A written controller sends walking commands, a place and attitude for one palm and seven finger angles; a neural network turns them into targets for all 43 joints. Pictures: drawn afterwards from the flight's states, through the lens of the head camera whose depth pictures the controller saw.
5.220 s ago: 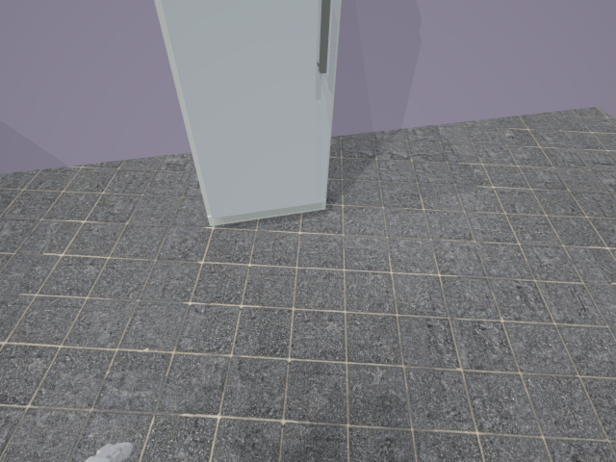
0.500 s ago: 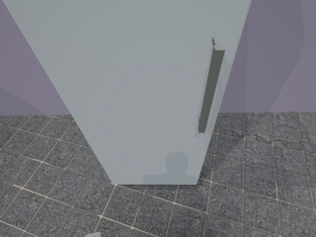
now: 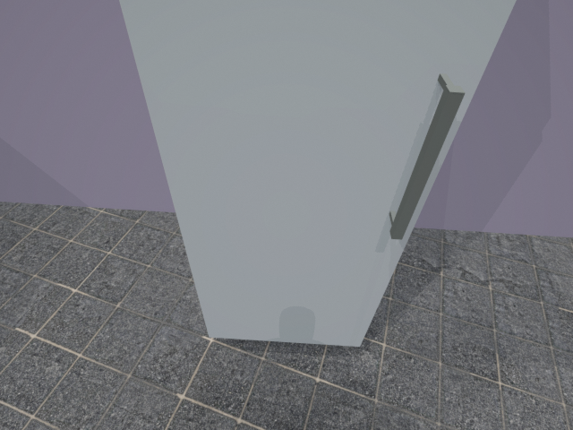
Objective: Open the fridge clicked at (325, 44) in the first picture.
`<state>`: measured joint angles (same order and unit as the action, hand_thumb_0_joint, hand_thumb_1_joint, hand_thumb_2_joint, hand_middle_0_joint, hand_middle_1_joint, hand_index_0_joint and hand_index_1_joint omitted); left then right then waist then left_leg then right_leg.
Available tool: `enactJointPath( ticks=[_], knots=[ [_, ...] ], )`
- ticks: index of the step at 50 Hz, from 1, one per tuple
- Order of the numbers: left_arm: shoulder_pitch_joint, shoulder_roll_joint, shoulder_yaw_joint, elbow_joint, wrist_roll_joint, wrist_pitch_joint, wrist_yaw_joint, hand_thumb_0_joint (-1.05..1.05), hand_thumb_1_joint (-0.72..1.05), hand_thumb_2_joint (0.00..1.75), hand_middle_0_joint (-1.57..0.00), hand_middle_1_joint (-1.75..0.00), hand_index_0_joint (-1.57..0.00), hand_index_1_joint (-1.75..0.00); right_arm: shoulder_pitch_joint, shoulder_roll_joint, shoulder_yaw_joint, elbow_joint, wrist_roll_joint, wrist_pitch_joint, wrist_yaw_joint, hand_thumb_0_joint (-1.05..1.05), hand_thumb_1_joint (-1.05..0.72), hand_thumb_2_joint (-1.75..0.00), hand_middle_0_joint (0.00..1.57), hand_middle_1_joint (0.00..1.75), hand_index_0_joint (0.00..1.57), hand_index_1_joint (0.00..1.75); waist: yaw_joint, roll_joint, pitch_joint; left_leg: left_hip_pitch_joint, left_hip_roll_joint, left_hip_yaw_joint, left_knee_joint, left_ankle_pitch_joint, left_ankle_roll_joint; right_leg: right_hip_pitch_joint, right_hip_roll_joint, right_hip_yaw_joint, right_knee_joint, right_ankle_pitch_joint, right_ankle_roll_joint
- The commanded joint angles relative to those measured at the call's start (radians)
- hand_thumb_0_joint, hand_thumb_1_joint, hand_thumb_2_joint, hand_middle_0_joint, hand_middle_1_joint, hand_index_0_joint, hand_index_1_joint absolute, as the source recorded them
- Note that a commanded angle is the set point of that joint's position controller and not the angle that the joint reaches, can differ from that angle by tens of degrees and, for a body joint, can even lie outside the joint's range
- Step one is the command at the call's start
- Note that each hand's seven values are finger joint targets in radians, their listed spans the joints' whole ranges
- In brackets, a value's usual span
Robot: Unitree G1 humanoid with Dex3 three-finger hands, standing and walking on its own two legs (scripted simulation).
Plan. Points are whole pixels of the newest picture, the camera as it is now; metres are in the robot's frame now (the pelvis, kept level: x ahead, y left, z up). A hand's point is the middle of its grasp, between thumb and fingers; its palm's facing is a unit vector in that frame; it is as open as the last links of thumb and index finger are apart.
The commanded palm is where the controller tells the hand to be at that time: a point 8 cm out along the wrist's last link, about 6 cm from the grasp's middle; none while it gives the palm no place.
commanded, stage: come to a stop and stand still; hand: right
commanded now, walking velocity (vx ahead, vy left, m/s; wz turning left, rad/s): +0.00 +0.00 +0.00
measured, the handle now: (417, 167) +0.51 -0.17 +0.12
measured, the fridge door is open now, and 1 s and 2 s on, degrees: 0 0 0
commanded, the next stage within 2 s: look again from close up in 1.44 s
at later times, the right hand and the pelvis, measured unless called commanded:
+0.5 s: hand out of the picture +0.02 -0.23 -0.14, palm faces +0.00 +0.95 -0.31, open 7.4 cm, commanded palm none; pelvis -0.03 +0.01 +0.02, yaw +0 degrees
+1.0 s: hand out of the picture +0.04 -0.24 -0.14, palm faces -0.03 +0.96 -0.28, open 7.3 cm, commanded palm none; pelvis +0.00 -0.01 +0.03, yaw +0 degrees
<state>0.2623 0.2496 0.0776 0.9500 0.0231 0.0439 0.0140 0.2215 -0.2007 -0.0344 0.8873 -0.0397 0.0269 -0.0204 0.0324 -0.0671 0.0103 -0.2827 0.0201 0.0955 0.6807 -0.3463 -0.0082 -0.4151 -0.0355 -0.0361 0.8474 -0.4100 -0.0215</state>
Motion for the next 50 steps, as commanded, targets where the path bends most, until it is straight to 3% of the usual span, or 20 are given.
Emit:
enactJointPath(
  ticks=[1, 2, 3, 4, 6, 8, 9, 13, 14, 17, 20, 24, 26, 33, 45, 50],
  knots=[
    [0.046, 0.126, 0.018, -0.093, 0.001, -0.059, 0.0, 0.0, 0.9, 0.9, -0.2, -0.3, -0.2, -0.3, -0.087, -0.214, -0.046, -0.122, 0.012, -0.021, -0.018, 0.0, -0.9, -0.9, 0.2, 0.3, 0.2, 0.3, 0.025, 0.04, 0.085, -0.223, 0.117, -0.149, -0.177, -0.059, 0.099, 0.164, -0.047, 0.103, -0.324, 0.126, -0.025],
    [0.023, 0.184, 0.023, -0.101, 0.011, -0.066, 0.0, 0.0, 0.9, 0.9, -0.2, -0.3, -0.2, -0.3, -0.052, -0.187, -0.038, -0.123, 0.021, -0.019, -0.014, 0.0, -0.9, -0.9, 0.2, 0.3, 0.2, 0.3, 0.0, -0.142, 0.108, -0.197, 0.035, -0.089, -0.101, -0.077, 0.052, 0.096, -0.151, 0.26, -0.474, 0.067, -0.068],
    [-0.031, 0.221, 0.024, -0.112, 0.014, -0.065, 0.0, 0.0, 0.9, 0.9, -0.2, -0.3, -0.2, -0.3, -0.018, -0.184, -0.033, -0.108, 0.025, -0.022, -0.009, 0.0, -0.9, -0.9, 0.2, 0.3, 0.2, 0.3, -0.038, -0.199, 0.1, -0.086, 0.009, -0.064, -0.078, -0.062, 0.034, 0.001, -0.203, 0.34, -0.571, -0.042, -0.11],
    [-0.069, 0.233, 0.027, -0.117, 0.011, -0.069, -0.002, 0.0, 0.9, 0.9, -0.2, -0.3, -0.2, -0.3, -0.003, -0.208, -0.038, -0.097, 0.017, -0.024, -0.007, 0.0, -0.9, -0.9, 0.2, 0.3, 0.2, 0.3, -0.056, -0.214, 0.069, 0.01, 0.019, -0.066, -0.08, -0.056, 0.037, -0.044, -0.186, 0.33, -0.594, -0.108, -0.11],
    [-0.106, 0.224, 0.017, -0.119, 0.009, -0.066, -0.001, 0.0, 0.9, 0.9, -0.2, -0.3, -0.2, -0.3, 0.007, -0.228, -0.042, -0.066, 0.015, -0.027, 0.002, 0.0, -0.9, -0.9, 0.2, 0.3, 0.2, 0.3, -0.065, -0.129, 0.057, 0.093, 0.029, -0.074, -0.123, -0.006, 0.037, -0.086, -0.149, 0.262, -0.589, -0.193, -0.08],
    [-0.097, 0.207, 0.01, -0.11, 0.006, -0.064, -0.003, 0.0, 0.9, 0.9, -0.2, -0.3, -0.2, -0.3, 0.013, -0.231, -0.04, -0.048, 0.017, -0.037, 0.006, 0.0, -0.9, -0.9, 0.2, 0.3, 0.2, 0.3, -0.057, 0.01, 0.028, 0.102, 0.047, -0.097, -0.21, 0.012, 0.046, -0.028, -0.111, 0.196, -0.538, -0.129, -0.055],
    [-0.084, 0.202, 0.006, -0.106, 0.005, -0.067, -0.004, 0.0, 0.9, 0.9, -0.2, -0.3, -0.2, -0.3, 0.004, -0.233, -0.036, -0.048, 0.017, -0.044, 0.006, 0.0, -0.9, -0.9, 0.2, 0.3, 0.2, 0.3, -0.048, 0.048, 0.007, 0.093, 0.064, -0.119, -0.247, 0.006, 0.054, 0.015, -0.099, 0.176, -0.518, -0.072, -0.048],
    [-0.049, 0.211, 0.006, -0.075, 0.003, -0.055, -0.011, 0.0, 0.9, 0.9, -0.2, -0.3, -0.2, -0.3, -0.029, -0.272, -0.037, -0.042, 0.012, -0.046, 0.006, 0.0, -0.9, -0.9, 0.2, 0.3, 0.2, 0.3, -0.012, 0.133, 0.029, -0.046, 0.118, -0.192, -0.378, -0.221, 0.064, 0.093, -0.053, 0.118, -0.455, -0.067, -0.027],
    [-0.036, 0.206, 0.004, -0.068, 0.003, -0.053, -0.011, 0.0, 0.9, 0.9, -0.2, -0.3, -0.2, -0.3, -0.031, -0.273, -0.036, -0.039, 0.011, -0.047, 0.005, 0.0, -0.9, -0.9, 0.2, 0.3, 0.2, 0.3, -0.004, 0.149, 0.017, -0.064, 0.128, -0.204, -0.395, -0.228, 0.068, 0.126, -0.046, 0.107, -0.434, -0.031, -0.025],
    [-0.016, 0.203, 0.001, -0.035, 0.001, -0.05, -0.01, 0.0, 0.9, 0.9, -0.2, -0.3, -0.2, -0.3, -0.049, -0.289, -0.033, -0.022, 0.014, -0.047, 0.006, 0.0, -0.9, -0.9, 0.2, 0.3, 0.2, 0.3, 0.011, 0.146, 0.025, -0.122, 0.16, -0.225, -0.433, -0.235, 0.078, 0.19, -0.021, 0.068, -0.355, 0.045, -0.014],
    [-0.003, 0.21, -0.004, -0.016, -0.002, -0.051, -0.011, 0.0, 0.9, 0.9, -0.2, -0.3, -0.2, -0.3, -0.053, -0.298, -0.029, -0.007, 0.016, -0.047, 0.005, 0.0, -0.9, -0.9, 0.2, 0.3, 0.2, 0.3, 0.014, 0.119, 0.024, -0.117, 0.153, -0.213, -0.42, -0.223, 0.074, 0.194, -0.028, 0.084, -0.376, 0.045, -0.016],
    [-0.051, 0.241, -0.011, -0.004, -0.001, -0.058, -0.013, 0.0, 0.9, 0.9, -0.2, -0.3, -0.2, -0.3, -0.008, -0.295, -0.021, 0.027, 0.016, -0.046, 0.006, 0.0, -0.9, -0.9, 0.2, 0.3, 0.2, 0.3, -0.023, 0.039, 0.057, -0.016, 0.103, -0.165, -0.355, -0.151, 0.051, 0.074, -0.079, 0.168, -0.522, -0.063, -0.025],
    [-0.071, 0.246, -0.014, 0.004, -0.004, -0.061, -0.014, 0.0, 0.9, 0.9, -0.2, -0.3, -0.2, -0.3, 0.018, -0.292, -0.019, 0.048, 0.017, -0.048, 0.006, 0.0, -0.9, -0.9, 0.2, 0.3, 0.2, 0.3, -0.035, 0.038, 0.057, 0.025, 0.102, -0.16, -0.353, -0.118, 0.048, 0.048, -0.083, 0.177, -0.546, -0.083, -0.025],
    [-0.068, 0.24, -0.022, 0.049, -0.011, -0.069, -0.012, 0.0, 0.9, 0.9, -0.2, -0.3, -0.2, -0.3, 0.037, -0.276, -0.007, 0.089, 0.019, -0.053, 0.003, 0.0, -0.9, -0.9, 0.2, 0.3, 0.2, 0.3, -0.033, 0.047, 0.033, 0.06, 0.109, -0.15, -0.358, -0.017, 0.043, 0.099, -0.088, 0.173, -0.568, -0.006, -0.021],
    [-0.109, 0.237, -0.027, 0.082, -0.017, -0.077, -0.012, 0.0, 0.9, 0.9, -0.2, -0.3, -0.2, -0.3, 0.023, -0.264, 0.006, 0.12, 0.018, -0.058, -0.006, 0.0, -0.9, -0.9, 0.2, 0.3, 0.2, 0.3, -0.029, 0.064, -0.015, 0.117, 0.119, -0.128, -0.353, 0.172, 0.031, 0.203, -0.095, 0.145, -0.553, 0.24, -0.019],
    [-0.133, 0.244, -0.028, 0.085, -0.018, -0.075, -0.013, 0.0, 0.9, 0.9, -0.2, -0.3, -0.2, -0.3, 0.008, -0.27, 0.007, 0.124, 0.016, -0.053, -0.007, 0.0, -0.9, -0.9, 0.2, 0.3, 0.2, 0.3, -0.031, 0.056, -0.002, 0.127, 0.117, -0.121, -0.358, 0.172, 0.024, 0.205, -0.099, 0.15, -0.579, 0.224, -0.016]
  ],
)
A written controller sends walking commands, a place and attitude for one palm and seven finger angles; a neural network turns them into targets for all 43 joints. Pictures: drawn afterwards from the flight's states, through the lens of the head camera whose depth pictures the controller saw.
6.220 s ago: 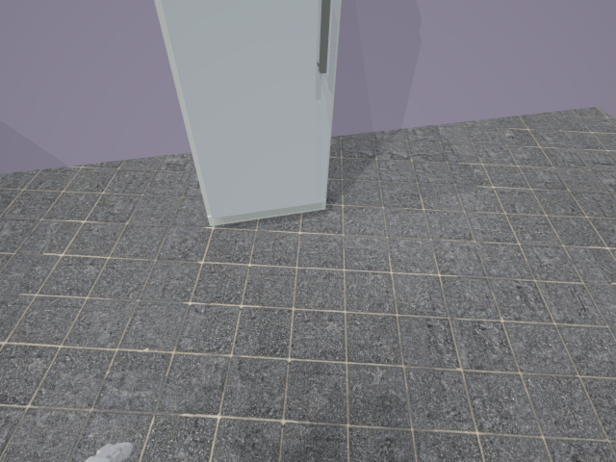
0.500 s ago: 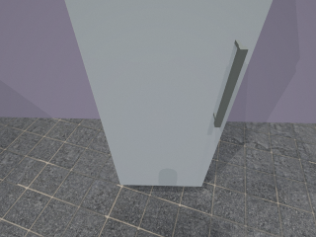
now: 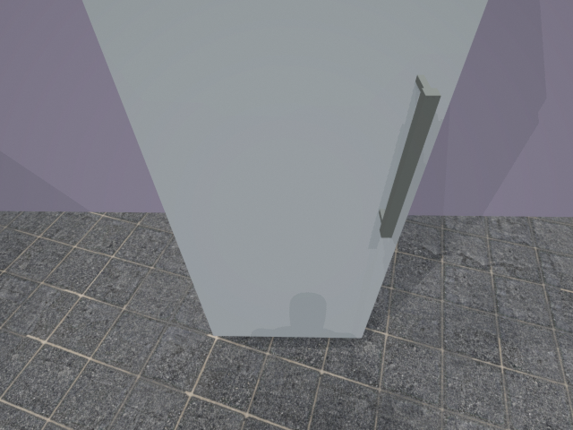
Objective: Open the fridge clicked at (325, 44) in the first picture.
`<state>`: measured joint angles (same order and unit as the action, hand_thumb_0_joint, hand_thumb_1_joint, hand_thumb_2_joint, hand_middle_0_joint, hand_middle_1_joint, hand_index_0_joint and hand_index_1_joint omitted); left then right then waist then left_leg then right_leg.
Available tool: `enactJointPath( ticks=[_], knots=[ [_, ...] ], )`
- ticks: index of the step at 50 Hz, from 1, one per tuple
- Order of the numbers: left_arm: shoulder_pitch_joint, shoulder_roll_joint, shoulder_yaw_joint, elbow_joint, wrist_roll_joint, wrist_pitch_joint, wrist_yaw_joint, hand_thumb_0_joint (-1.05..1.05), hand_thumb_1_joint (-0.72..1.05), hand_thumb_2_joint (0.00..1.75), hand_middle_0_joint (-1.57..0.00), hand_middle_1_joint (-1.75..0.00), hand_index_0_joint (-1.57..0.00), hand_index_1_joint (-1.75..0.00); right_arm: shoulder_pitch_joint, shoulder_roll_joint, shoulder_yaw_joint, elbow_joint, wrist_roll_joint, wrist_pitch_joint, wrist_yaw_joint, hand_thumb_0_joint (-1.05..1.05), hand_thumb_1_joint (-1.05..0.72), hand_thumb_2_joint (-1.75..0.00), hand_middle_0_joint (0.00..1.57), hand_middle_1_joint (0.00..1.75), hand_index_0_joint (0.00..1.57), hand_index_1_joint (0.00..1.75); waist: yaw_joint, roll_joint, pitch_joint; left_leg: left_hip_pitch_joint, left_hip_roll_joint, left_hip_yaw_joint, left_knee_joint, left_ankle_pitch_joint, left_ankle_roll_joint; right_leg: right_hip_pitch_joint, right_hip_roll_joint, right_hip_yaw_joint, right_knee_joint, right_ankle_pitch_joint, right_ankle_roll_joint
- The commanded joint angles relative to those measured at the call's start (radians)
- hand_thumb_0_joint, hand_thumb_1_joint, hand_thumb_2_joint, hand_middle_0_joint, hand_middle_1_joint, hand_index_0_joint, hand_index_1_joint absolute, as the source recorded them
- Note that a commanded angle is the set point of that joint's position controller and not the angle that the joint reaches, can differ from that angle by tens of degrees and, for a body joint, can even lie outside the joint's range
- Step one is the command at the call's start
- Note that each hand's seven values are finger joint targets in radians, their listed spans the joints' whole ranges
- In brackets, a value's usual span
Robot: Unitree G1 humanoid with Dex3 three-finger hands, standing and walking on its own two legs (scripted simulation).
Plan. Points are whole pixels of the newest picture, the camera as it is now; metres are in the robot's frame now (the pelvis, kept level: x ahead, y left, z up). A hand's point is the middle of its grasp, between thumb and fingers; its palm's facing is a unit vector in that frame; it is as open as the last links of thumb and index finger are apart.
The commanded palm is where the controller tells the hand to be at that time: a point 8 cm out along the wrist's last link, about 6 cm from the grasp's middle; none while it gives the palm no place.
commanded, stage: come to a stop and stand still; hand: right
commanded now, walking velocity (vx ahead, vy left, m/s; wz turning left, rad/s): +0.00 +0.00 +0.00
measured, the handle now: (401, 168) +0.51 -0.16 +0.10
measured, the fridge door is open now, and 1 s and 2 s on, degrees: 0 0 0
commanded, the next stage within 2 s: look again from close up in 0.44 s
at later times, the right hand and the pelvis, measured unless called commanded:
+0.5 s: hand out of the picture +0.07 -0.24 -0.16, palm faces -0.02 +0.95 -0.31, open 7.3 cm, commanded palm none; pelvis +0.02 -0.01 +0.00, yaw +0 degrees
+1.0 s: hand out of the picture +0.07 -0.22 -0.16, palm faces -0.03 +0.95 -0.30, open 7.3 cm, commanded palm none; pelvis +0.02 +0.01 +0.01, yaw +0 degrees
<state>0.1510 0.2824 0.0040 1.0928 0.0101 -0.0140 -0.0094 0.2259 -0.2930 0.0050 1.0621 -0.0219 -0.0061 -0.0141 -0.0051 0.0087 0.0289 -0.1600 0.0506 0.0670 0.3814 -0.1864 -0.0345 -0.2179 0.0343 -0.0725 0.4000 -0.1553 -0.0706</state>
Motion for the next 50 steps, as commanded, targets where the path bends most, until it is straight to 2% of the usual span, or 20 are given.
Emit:
enactJointPath(
  ticks=[1, 3, 5, 8, 10, 15, 23, 33, 35, 40, 45, 48, 50],
  knots=[
    [-0.024, 0.213, 0.046, -0.057, -0.004, -0.018, 0.012, 0.0, 0.9, 0.9, -0.2, -0.3, -0.2, -0.3, 0.0, -0.177, -0.033, -0.051, -0.001, -0.019, -0.013, 0.0, -0.9, -0.9, 0.2, 0.3, 0.2, 0.3, 0.007, -0.023, -0.021, 0.007, 0.086, -0.092, -0.058, 0.013, 0.049, 0.012, -0.168, 0.188, -0.137, -0.029, 0.034],
    [-0.032, 0.219, 0.046, -0.055, -0.003, -0.018, 0.011, 0.0, 0.9, 0.9, -0.2, -0.3, -0.2, -0.3, -0.005, -0.179, -0.033, -0.049, -0.002, -0.018, -0.012, 0.0, -0.9, -0.9, 0.2, 0.3, 0.2, 0.3, 0.007, -0.028, -0.021, 0.009, 0.087, -0.088, -0.059, 0.01, 0.047, 0.017, -0.169, 0.19, -0.148, -0.042, 0.036],
    [-0.037, 0.216, 0.045, -0.056, -0.004, -0.019, 0.011, 0.0, 0.9, 0.9, -0.2, -0.3, -0.2, -0.3, -0.005, -0.18, -0.034, -0.048, -0.002, -0.019, -0.014, 0.0, -0.9, -0.9, 0.2, 0.3, 0.2, 0.3, 0.005, -0.017, -0.038, 0.021, 0.091, -0.089, -0.062, 0.028, 0.046, 0.033, -0.168, 0.188, -0.141, -0.001, 0.036],
    [-0.044, 0.226, 0.045, -0.054, -0.003, -0.017, 0.011, 0.0, 0.9, 0.9, -0.2, -0.3, -0.2, -0.3, -0.018, -0.185, -0.034, -0.046, -0.002, -0.016, -0.012, 0.0, -0.9, -0.9, 0.2, 0.3, 0.2, 0.3, 0.007, -0.019, -0.025, 0.016, 0.09, -0.085, -0.065, 0.01, 0.044, 0.031, -0.169, 0.196, -0.162, -0.041, 0.04],
    [-0.051, 0.225, 0.044, -0.053, -0.005, -0.02, 0.011, 0.0, 0.9, 0.9, -0.2, -0.3, -0.2, -0.3, -0.018, -0.188, -0.033, -0.047, -0.002, -0.018, -0.012, 0.0, -0.9, -0.9, 0.2, 0.3, 0.2, 0.3, 0.004, -0.008, -0.04, 0.029, 0.095, -0.088, -0.071, 0.045, 0.044, 0.05, -0.167, 0.183, -0.143, 0.033, 0.038],
    [-0.054, 0.228, 0.042, -0.048, -0.005, -0.021, 0.012, 0.0, 0.9, 0.9, -0.2, -0.3, -0.2, -0.3, -0.029, -0.194, -0.033, -0.044, 0.0, -0.018, -0.013, 0.0, -0.9, -0.9, 0.2, 0.3, 0.2, 0.3, 0.007, -0.012, -0.048, 0.039, 0.098, -0.086, -0.079, 0.062, 0.042, 0.078, -0.164, 0.177, -0.137, 0.105, 0.042],
    [-0.057, 0.233, 0.038, -0.038, -0.005, -0.019, 0.013, 0.0, 0.9, 0.9, -0.2, -0.3, -0.2, -0.3, -0.036, -0.197, -0.032, -0.033, 0.001, -0.013, -0.01, 0.0, -0.9, -0.9, 0.2, 0.3, 0.2, 0.3, 0.005, -0.018, -0.026, 0.041, 0.099, -0.085, -0.094, 0.03, 0.038, 0.07, -0.165, 0.183, -0.174, 0.024, 0.048],
    [-0.04, 0.231, 0.036, -0.025, -0.005, -0.018, 0.015, 0.0, 0.9, 0.9, -0.2, -0.3, -0.2, -0.3, -0.038, -0.195, -0.03, -0.023, 0.001, -0.012, -0.011, 0.0, -0.9, -0.9, 0.2, 0.3, 0.2, 0.3, 0.008, -0.004, -0.023, 0.042, 0.099, -0.091, -0.105, 0.032, 0.037, 0.085, -0.164, 0.178, -0.18, 0.034, 0.051],
    [-0.038, 0.227, 0.034, -0.023, -0.005, -0.02, 0.016, 0.0, 0.9, 0.9, -0.2, -0.3, -0.2, -0.3, -0.035, -0.193, -0.031, -0.023, 0.001, -0.014, -0.012, 0.0, -0.9, -0.9, 0.2, 0.3, 0.2, 0.3, 0.007, -0.001, -0.035, 0.055, 0.102, -0.09, -0.105, 0.056, 0.038, 0.094, -0.164, 0.171, -0.166, 0.094, 0.05],
    [-0.036, 0.221, 0.032, -0.02, -0.005, -0.02, 0.017, 0.0, 0.9, 0.9, -0.2, -0.3, -0.2, -0.3, -0.035, -0.191, -0.03, -0.018, 0.002, -0.016, -0.012, 0.0, -0.9, -0.9, 0.2, 0.3, 0.2, 0.3, 0.007, -0.003, -0.029, 0.051, 0.104, -0.094, -0.116, 0.057, 0.039, 0.099, -0.162, 0.167, -0.158, 0.107, 0.047],
    [-0.035, 0.218, 0.03, -0.015, -0.005, -0.018, 0.017, 0.0, 0.9, 0.9, -0.2, -0.3, -0.2, -0.3, -0.037, -0.19, -0.03, -0.017, 0.002, -0.015, -0.012, 0.0, -0.9, -0.9, 0.2, 0.3, 0.2, 0.3, 0.008, -0.006, -0.014, 0.045, 0.102, -0.095, -0.122, 0.041, 0.039, 0.091, -0.161, 0.166, -0.166, 0.074, 0.05],
    [-0.036, 0.22, 0.032, -0.013, -0.004, -0.016, 0.016, 0.0, 0.9, 0.9, -0.2, -0.3, -0.2, -0.3, -0.037, -0.189, -0.03, -0.014, 0.002, -0.015, -0.01, 0.0, -0.9, -0.9, 0.2, 0.3, 0.2, 0.3, 0.009, -0.011, 0.0, 0.032, 0.101, -0.098, -0.128, 0.011, 0.039, 0.083, -0.16, 0.168, -0.179, 0.01, 0.051],
    [-0.033, 0.216, 0.031, -0.014, -0.005, -0.017, 0.016, 0.0, 0.9, 0.9, -0.2, -0.3, -0.2, -0.3, -0.039, -0.191, -0.03, -0.015, 0.001, -0.016, -0.011, 0.0, -0.9, -0.9, 0.2, 0.3, 0.2, 0.3, 0.008, 0.005, -0.006, 0.036, 0.102, -0.097, -0.127, 0.021, 0.039, 0.081, -0.16, 0.165, -0.173, 0.026, 0.05]
  ],
)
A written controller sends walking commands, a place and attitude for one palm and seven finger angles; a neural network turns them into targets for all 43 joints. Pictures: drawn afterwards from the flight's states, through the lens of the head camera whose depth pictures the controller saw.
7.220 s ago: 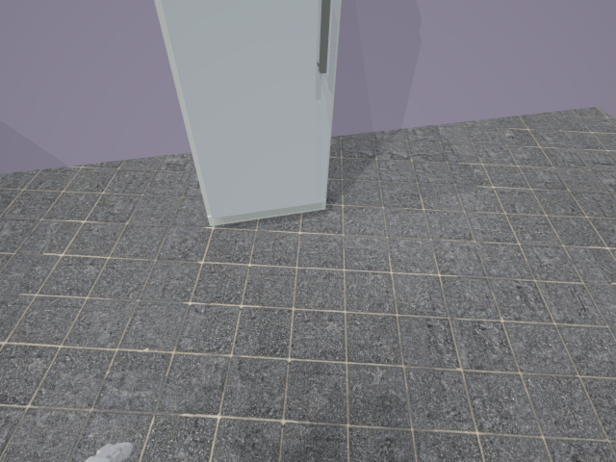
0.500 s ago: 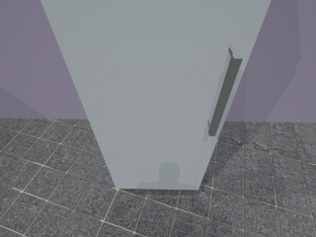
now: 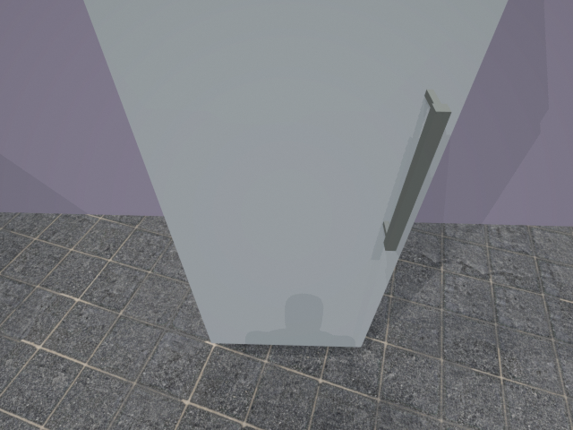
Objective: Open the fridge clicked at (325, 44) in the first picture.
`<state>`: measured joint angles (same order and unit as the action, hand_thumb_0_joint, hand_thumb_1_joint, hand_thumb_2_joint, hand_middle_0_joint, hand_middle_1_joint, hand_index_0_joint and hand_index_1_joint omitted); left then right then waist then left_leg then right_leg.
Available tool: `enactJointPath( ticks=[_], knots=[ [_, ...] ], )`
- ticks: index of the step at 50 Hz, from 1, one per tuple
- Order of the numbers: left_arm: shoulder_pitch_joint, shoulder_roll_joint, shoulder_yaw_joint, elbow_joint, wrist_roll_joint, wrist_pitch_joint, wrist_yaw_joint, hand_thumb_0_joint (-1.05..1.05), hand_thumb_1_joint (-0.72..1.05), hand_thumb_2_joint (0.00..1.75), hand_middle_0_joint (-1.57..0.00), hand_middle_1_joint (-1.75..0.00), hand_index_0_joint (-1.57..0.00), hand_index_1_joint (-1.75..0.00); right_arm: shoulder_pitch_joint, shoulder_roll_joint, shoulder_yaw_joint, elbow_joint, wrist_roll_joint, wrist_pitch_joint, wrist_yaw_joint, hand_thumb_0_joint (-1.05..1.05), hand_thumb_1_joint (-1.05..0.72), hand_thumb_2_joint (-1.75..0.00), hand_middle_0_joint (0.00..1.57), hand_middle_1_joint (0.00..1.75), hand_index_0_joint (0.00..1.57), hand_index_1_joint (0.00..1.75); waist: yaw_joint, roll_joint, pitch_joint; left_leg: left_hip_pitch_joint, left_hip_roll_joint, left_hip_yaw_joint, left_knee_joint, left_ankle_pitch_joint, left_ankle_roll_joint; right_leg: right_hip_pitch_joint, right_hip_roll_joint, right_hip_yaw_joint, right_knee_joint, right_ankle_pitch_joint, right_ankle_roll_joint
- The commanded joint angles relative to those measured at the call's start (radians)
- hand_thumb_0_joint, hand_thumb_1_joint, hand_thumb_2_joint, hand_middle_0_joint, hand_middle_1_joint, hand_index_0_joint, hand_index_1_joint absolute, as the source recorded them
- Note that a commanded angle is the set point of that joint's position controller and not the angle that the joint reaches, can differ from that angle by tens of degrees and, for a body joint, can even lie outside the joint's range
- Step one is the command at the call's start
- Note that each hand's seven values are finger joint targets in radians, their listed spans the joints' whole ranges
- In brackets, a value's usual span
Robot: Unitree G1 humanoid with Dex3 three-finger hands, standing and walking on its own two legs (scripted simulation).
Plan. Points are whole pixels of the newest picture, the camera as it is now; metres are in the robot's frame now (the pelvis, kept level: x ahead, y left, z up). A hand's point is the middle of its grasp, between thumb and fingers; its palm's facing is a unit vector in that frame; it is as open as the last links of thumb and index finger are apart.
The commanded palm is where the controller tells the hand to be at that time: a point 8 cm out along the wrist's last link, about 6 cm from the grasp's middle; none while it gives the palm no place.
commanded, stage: look again from close up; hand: right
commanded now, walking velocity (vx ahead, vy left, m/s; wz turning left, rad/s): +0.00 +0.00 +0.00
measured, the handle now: (407, 181) +0.49 -0.17 +0.09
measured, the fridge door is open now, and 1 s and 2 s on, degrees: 0 0 0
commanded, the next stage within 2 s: raise the hand to about handle height in 0.90 s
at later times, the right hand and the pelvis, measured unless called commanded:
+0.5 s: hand out of the picture +0.06 -0.23 -0.16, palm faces -0.03 +0.95 -0.31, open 7.3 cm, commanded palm none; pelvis +0.01 +0.01 +0.00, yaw +0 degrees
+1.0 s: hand out of the picture +0.07 -0.23 -0.16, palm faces -0.02 +0.95 -0.32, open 7.3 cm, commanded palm +0.11 -0.27 -0.08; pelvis +0.02 +0.01 +0.00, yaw +0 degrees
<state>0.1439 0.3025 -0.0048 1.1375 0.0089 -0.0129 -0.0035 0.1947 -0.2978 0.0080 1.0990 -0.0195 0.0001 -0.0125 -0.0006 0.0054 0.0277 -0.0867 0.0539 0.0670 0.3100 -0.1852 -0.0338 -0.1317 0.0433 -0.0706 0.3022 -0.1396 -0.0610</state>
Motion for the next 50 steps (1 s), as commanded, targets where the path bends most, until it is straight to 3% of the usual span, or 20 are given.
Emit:
enactJointPath(
  ticks=[1, 9, 20, 28, 49, 50],
  knots=[
    [-0.029, 0.196, 0.04, -0.058, -0.003, -0.018, 0.01, 0.0, 0.9, 0.9, -0.2, -0.3, -0.2, -0.3, -0.008, -0.184, -0.033, -0.052, 0.0, -0.022, -0.012, 0.0, -0.9, -0.9, 0.2, 0.3, 0.2, 0.3, 0.004, 0.004, -0.008, -0.038, 0.099, -0.101, -0.058, 0.017, 0.04, 0.0, -0.168, 0.164, -0.075, 0.011, 0.04],
    [-0.03, 0.197, 0.039, -0.059, -0.004, -0.021, 0.011, 0.0, 0.9, 0.9, -0.2, -0.3, -0.2, -0.3, -0.008, -0.189, -0.033, -0.053, 0.0, -0.027, -0.012, 0.0, -0.9, -0.9, 0.2, 0.3, 0.2, 0.3, 0.003, 0.006, -0.038, -0.024, 0.098, -0.103, -0.057, 0.061, 0.042, 0.027, -0.173, 0.157, -0.053, 0.09, 0.037],
    [-0.039, 0.209, 0.038, -0.055, -0.003, -0.024, 0.013, 0.0, 0.9, 0.9, -0.2, -0.3, -0.2, -0.3, -0.023, -0.199, -0.036, -0.052, 0.001, -0.029, -0.011, 0.0, -0.9, -0.9, 0.2, 0.3, 0.2, 0.3, 0.003, 0.002, -0.038, -0.019, 0.1, -0.106, -0.06, 0.087, 0.044, 0.035, -0.176, 0.152, -0.051, 0.121, 0.038],
    [-0.049, 0.218, 0.037, -0.058, -0.002, -0.023, 0.013, 0.0, 0.9, 0.9, -0.2, -0.3, -0.2, -0.3, -0.038, -0.208, -0.037, -0.053, 0.001, -0.026, -0.008, 0.0, -0.9, -0.9, 0.2, 0.3, 0.2, 0.3, 0.003, -0.007, -0.016, -0.027, 0.098, -0.107, -0.069, 0.054, 0.044, 0.022, -0.175, 0.155, -0.066, 0.078, 0.04],
    [-0.053, 0.222, 0.034, -0.059, -0.003, -0.027, 0.016, 0.0, 0.9, 0.9, -0.2, -0.3, -0.2, -0.3, -0.042, -0.216, -0.041, -0.05, 0.001, -0.028, -0.007, 0.0, -0.9, -0.9, 0.2, 0.3, 0.2, 0.3, -0.001, 0.002, -0.047, 0.003, 0.099, -0.1, -0.064, 0.127, 0.045, 0.06, -0.179, 0.152, -0.047, 0.182, 0.038],
    [0.015, 0.098, 0.013, -0.107, -0.01, -0.036, 0.008, 0.0, 0.9, 0.9, -0.2, -0.3, -0.2, -0.3, 0.035, -0.062, -0.012, -0.048, -0.006, -0.05, -0.047, 0.0, -0.9, -0.9, 0.2, 0.3, 0.2, 0.3, 0.018, -0.057, -0.02, -0.062, 0.092, -0.106, 0.035, 0.205, 0.031, -0.002, -0.183, 0.088, 0.119, 0.267, 0.054]
  ],
)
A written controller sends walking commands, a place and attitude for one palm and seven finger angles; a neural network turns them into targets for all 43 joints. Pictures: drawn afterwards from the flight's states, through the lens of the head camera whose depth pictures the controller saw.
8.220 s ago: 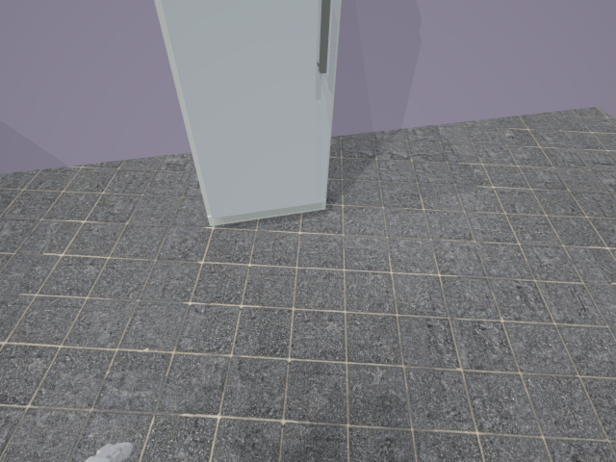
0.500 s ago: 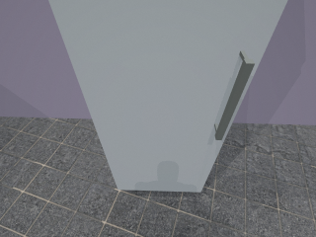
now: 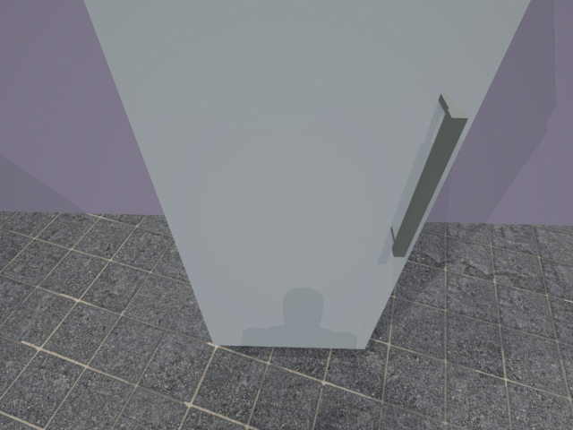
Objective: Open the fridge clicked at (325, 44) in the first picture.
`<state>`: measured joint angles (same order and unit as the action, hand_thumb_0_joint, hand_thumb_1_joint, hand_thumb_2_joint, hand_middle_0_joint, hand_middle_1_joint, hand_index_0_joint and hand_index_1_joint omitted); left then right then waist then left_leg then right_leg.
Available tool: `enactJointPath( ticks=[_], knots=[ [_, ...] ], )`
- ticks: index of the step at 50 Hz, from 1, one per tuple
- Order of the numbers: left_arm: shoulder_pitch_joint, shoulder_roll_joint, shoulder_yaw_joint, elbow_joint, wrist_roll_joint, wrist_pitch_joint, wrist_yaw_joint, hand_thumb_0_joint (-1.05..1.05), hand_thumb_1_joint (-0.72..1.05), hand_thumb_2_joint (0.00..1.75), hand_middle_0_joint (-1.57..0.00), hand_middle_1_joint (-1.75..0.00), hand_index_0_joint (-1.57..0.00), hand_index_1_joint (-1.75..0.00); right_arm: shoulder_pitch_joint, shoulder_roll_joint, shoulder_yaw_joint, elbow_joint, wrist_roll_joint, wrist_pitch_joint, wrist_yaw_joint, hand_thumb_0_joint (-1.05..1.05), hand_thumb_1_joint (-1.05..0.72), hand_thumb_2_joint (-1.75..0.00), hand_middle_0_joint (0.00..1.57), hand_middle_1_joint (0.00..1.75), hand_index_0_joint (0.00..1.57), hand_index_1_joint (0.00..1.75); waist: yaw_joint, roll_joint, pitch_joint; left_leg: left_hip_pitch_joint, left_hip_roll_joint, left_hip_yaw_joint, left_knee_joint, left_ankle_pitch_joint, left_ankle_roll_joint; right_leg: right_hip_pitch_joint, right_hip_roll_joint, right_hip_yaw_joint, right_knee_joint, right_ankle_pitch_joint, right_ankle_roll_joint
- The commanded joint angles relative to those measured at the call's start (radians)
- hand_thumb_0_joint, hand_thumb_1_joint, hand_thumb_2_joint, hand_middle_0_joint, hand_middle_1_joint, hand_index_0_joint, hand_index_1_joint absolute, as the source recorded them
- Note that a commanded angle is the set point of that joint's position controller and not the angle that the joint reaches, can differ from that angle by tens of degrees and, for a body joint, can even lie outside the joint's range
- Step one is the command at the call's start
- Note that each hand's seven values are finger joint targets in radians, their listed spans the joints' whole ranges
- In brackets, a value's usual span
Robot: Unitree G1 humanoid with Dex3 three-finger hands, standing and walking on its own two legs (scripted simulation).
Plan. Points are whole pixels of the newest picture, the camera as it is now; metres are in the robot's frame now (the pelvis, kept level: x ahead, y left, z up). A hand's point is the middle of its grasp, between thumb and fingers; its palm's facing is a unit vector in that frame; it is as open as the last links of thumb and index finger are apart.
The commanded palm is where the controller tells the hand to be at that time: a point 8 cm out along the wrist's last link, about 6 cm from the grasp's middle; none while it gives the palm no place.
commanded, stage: raise the hand to about handle height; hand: right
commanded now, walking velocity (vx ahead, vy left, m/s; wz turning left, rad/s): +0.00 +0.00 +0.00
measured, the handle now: (418, 187) +0.47 -0.18 +0.09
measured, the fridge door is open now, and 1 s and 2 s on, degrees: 0 0 0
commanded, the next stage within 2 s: none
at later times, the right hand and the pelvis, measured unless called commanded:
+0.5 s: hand out of the picture +0.13 -0.23 -0.03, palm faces +0.11 +0.99 -0.06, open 9.0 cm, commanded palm +0.13 -0.28 -0.02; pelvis -0.04 +0.04 -0.08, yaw -1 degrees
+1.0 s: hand (505, 391) +0.19 -0.26 +0.02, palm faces +0.02 +1.00 -0.06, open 12.0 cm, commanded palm +0.16 -0.31 +0.04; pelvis -0.04 +0.00 -0.05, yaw +0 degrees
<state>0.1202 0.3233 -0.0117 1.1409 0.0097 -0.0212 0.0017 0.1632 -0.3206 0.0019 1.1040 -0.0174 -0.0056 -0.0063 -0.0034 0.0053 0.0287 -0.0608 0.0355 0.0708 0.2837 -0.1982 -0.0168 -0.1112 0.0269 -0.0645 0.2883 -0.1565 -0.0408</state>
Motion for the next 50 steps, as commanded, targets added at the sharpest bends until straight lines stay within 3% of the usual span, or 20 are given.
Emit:
enactJointPath(
  ticks=[1, 2, 3, 4, 5, 6, 8, 9, 10, 13, 17, 21, 25, 28, 31, 34, 37, 40, 44, 50],
  knots=[
    [0.105, 0.14, 0.082, -0.415, -0.046, -0.126, 0.039, 0.0, 0.9, 0.9, -0.2, -0.3, -0.2, -0.3, -0.619, -0.471, -0.465, -1.314, 0.129, -0.24, -0.033, 0.0, -0.88, -0.89, 0.2, 0.32, 0.2, 0.32, 0.076, -0.115, -0.419, -0.047, -0.026, 0.019, 0.151, 0.342, 0.052, 0.231, -0.017, 0.144, 0.097, 0.462, 0.073],
    [0.0, 0.11, 0.051, -0.428, -0.038, -0.202, 0.06, 0.0, 0.9, 0.9, -0.2, -0.3, -0.2, -0.3, -0.047, -0.313, -0.346, -0.987, 0.089, -0.212, 0.002, 0.0, -0.85, -0.88, 0.2, 0.33, 0.2, 0.33, -0.041, -0.255, -0.293, -0.175, -0.026, 0.007, 0.189, 0.138, 0.061, 0.304, -0.085, 0.117, 0.097, 0.618, 0.043],
    [0.089, 0.095, 0.05, -0.35, -0.039, -0.211, 0.065, 0.0, 0.9, 0.9, -0.2, -0.3, -0.2, -0.3, -0.013, -0.222, -0.285, -0.878, 0.119, -0.22, -0.016, 0.0, -0.83, -0.87, 0.21, 0.34, 0.21, 0.34, 0.029, -0.24, -0.297, -0.176, -0.029, 0.022, 0.197, 0.096, 0.057, 0.248, -0.081, 0.121, 0.111, 0.543, 0.066],
    [0.11, 0.062, 0.067, -0.391, -0.047, -0.214, 0.048, 0.0, 0.9, 0.9, -0.2, -0.3, -0.2, -0.3, 0.163, -0.029, -0.215, -0.844, 0.159, -0.173, -0.001, 0.0, -0.81, -0.86, 0.21, 0.36, 0.21, 0.36, 0.024, -0.248, -0.204, -0.219, -0.023, 0.026, 0.183, 0.021, 0.045, 0.2, -0.064, 0.111, 0.107, 0.458, 0.061],
    [0.077, 0.085, 0.077, -0.465, -0.039, -0.216, 0.043, 0.0, 0.9, 0.9, -0.2, -0.3, -0.2, -0.3, -0.026, -0.046, -0.21, -1.017, 0.179, -0.21, 0.031, 0.0, -0.78, -0.85, 0.21, 0.37, 0.21, 0.37, 0.048, -0.151, -0.094, -0.267, -0.027, 0.035, 0.183, 0.046, 0.038, 0.068, -0.064, 0.102, 0.148, 0.293, 0.048],
    [0.069, 0.098, 0.099, -0.48, -0.031, -0.223, 0.052, 0.0, 0.9, 0.9, -0.2, -0.3, -0.2, -0.3, 0.031, -0.104, -0.294, -0.95, 0.2, -0.261, 0.065, 0.0, -0.76, -0.84, 0.21, 0.39, 0.21, 0.39, 0.027, -0.078, -0.089, -0.282, -0.029, 0.036, 0.187, 0.036, 0.04, -0.015, -0.05, 0.091, 0.189, 0.175, 0.039],
    [0.056, 0.089, 0.098, -0.513, -0.026, -0.225, 0.054, 0.0, 0.9, 0.9, -0.2, -0.3, -0.2, -0.3, 0.216, -0.054, -0.326, -0.782, 0.239, -0.363, 0.145, 0.0, -0.71, -0.82, 0.21, 0.42, 0.21, 0.42, 0.007, 0.147, 0.006, -0.403, -0.048, 0.061, 0.259, -0.048, 0.036, -0.238, -0.03, 0.099, 0.265, 0.015, 0.036],
    [0.047, 0.082, 0.104, -0.532, -0.034, -0.226, 0.048, 0.0, 0.9, 0.9, -0.2, -0.3, -0.2, -0.3, 0.32, -0.027, -0.351, -0.69, 0.251, -0.414, 0.195, 0.0, -0.69, -0.81, 0.22, 0.43, 0.22, 0.43, -0.03, 0.191, 0.026, -0.436, -0.049, 0.056, 0.295, -0.075, 0.041, -0.314, -0.021, 0.087, 0.305, -0.017, 0.04],
    [0.025, 0.076, 0.099, -0.551, -0.038, -0.232, 0.039, 0.0, 0.9, 0.9, -0.2, -0.3, -0.2, -0.3, 0.345, 0.008, -0.335, -0.667, 0.279, -0.474, 0.257, 0.0, -0.67, -0.8, 0.22, 0.45, 0.22, 0.45, -0.033, 0.231, 0.015, -0.497, -0.051, 0.049, 0.355, -0.099, 0.041, -0.393, -0.016, 0.079, 0.36, -0.051, 0.043],
    [-0.004, 0.083, 0.101, -0.618, -0.047, -0.274, 0.02, 0.0, 0.9, 0.9, -0.2, -0.3, -0.2, -0.3, 0.297, -0.069, -0.395, -0.706, 0.346, -0.629, 0.443, 0.0, -0.6, -0.77, 0.22, 0.5, 0.22, 0.5, -0.044, 0.13, -0.135, -0.566, -0.031, -0.017, 0.481, -0.143, 0.044, -0.523, -0.004, 0.056, 0.513, -0.117, 0.045],
    [0.026, 0.085, 0.092, -0.703, -0.051, -0.302, 0.033, 0.0, 0.9, 0.9, -0.2, -0.3, -0.2, -0.3, 0.111, -0.283, -0.558, -0.912, 0.447, -0.654, 0.613, 0.0, -0.5, -0.73, 0.23, 0.55, 0.23, 0.55, -0.04, -0.079, -0.406, -0.506, -0.01, -0.134, 0.516, -0.206, 0.034, -0.533, -0.009, 0.047, 0.615, -0.126, 0.025],
    [0.056, 0.059, 0.072, -0.704, -0.046, -0.32, 0.077, 0.0, 0.9, 0.9, -0.2, -0.3, -0.2, -0.3, -0.019, -0.287, -0.565, -1.166, 0.503, -0.634, 0.581, 0.0, -0.41, -0.69, 0.24, 0.62, 0.24, 0.62, -0.004, -0.101, -0.432, -0.48, -0.015, -0.181, 0.494, -0.173, 0.013, -0.51, -0.037, 0.072, 0.662, -0.098, 0.007],
    [0.08, 0.077, 0.063, -0.649, -0.05, -0.331, 0.108, 0.0, 0.9, 0.9, -0.2, -0.3, -0.2, -0.3, -0.07, -0.223, -0.46, -1.095, 0.472, -0.547, 0.565, 0.0, -0.32, -0.65, 0.24, 0.68, 0.24, 0.68, 0.055, -0.069, -0.24, -0.586, -0.027, -0.172, 0.454, -0.234, 0.013, -0.553, -0.048, 0.087, 0.664, -0.154, 0.001],
    [0.083, 0.091, 0.058, -0.653, -0.06, -0.332, 0.12, 0.0, 0.9, 0.9, -0.2, -0.3, -0.2, -0.3, -0.045, -0.259, -0.444, -1.006, 0.444, -0.432, 0.59, 0.0, -0.25, -0.62, 0.25, 0.72, 0.25, 0.72, 0.047, -0.055, -0.182, -0.583, -0.019, -0.176, 0.4, -0.318, 0.01, -0.568, -0.047, 0.095, 0.622, -0.194, -0.002],
    [0.076, 0.089, 0.051, -0.685, -0.065, -0.329, 0.119, 0.0, 0.9, 0.9, -0.2, -0.3, -0.2, -0.3, -0.01, -0.307, -0.484, -1.024, 0.441, -0.342, 0.596, 0.0, -0.18, -0.59, 0.25, 0.76, 0.25, 0.76, 0.011, -0.06, -0.235, -0.512, -0.011, -0.166, 0.383, -0.28, 0.012, -0.524, -0.044, 0.098, 0.584, -0.151, -0.003],
    [0.069, 0.071, 0.05, -0.709, -0.058, -0.333, 0.109, 0.0, 0.9, 0.9, -0.2, -0.3, -0.2, -0.3, 0.038, -0.334, -0.564, -1.097, 0.465, -0.327, 0.545, 0.0, -0.11, -0.56, 0.26, 0.81, 0.26, 0.81, -0.031, -0.058, -0.308, -0.425, -0.018, -0.14, 0.399, -0.166, 0.013, -0.474, -0.045, 0.102, 0.552, -0.073, 0.004],
    [0.073, 0.053, 0.053, -0.716, -0.058, -0.335, 0.091, 0.0, 0.9, 0.9, -0.2, -0.3, -0.2, -0.3, 0.107, -0.282, -0.578, -1.155, 0.478, -0.354, 0.48, 0.0, -0.04, -0.53, 0.26, 0.86, 0.26, 0.86, -0.047, -0.059, -0.331, -0.408, -0.039, -0.076, 0.424, -0.077, 0.017, -0.425, -0.04, 0.094, 0.505, -0.028, 0.011],
    [0.084, 0.062, 0.056, -0.708, -0.06, -0.33, 0.082, 0.0, 0.9, 0.9, -0.2, -0.3, -0.2, -0.3, 0.106, -0.221, -0.523, -1.134, 0.464, -0.349, 0.452, 0.0, 0.03, -0.5, 0.27, 0.9, 0.27, 0.9, -0.026, -0.05, -0.278, -0.446, -0.055, -0.037, 0.424, -0.062, 0.019, -0.397, -0.04, 0.09, 0.471, -0.038, 0.014],
    [0.104, 0.088, 0.049, -0.706, -0.065, -0.325, 0.091, 0.0, 0.9, 0.9, -0.2, -0.3, -0.2, -0.3, 0.002, -0.23, -0.453, -1.11, 0.421, -0.305, 0.466, 0.0, 0.13, -0.46, 0.27, 0.96, 0.27, 0.96, 0.011, -0.057, -0.191, -0.499, -0.057, -0.028, 0.388, -0.167, 0.022, -0.396, -0.045, 0.103, 0.43, -0.137, 0.01],
    [0.102, 0.083, 0.034, -0.705, -0.063, -0.34, 0.116, 0.0, 0.9, 0.9, -0.2, -0.3, -0.2, -0.3, -0.155, -0.327, -0.504, -1.246, 0.402, -0.307, 0.457, 0.0, 0.27, -0.4, 0.28, 1.05, 0.28, 1.05, -0.002, -0.124, -0.307, -0.425, -0.063, -0.009, 0.382, -0.116, 0.036, -0.254, -0.05, 0.128, 0.375, -0.093, 0.012]
  ],
)
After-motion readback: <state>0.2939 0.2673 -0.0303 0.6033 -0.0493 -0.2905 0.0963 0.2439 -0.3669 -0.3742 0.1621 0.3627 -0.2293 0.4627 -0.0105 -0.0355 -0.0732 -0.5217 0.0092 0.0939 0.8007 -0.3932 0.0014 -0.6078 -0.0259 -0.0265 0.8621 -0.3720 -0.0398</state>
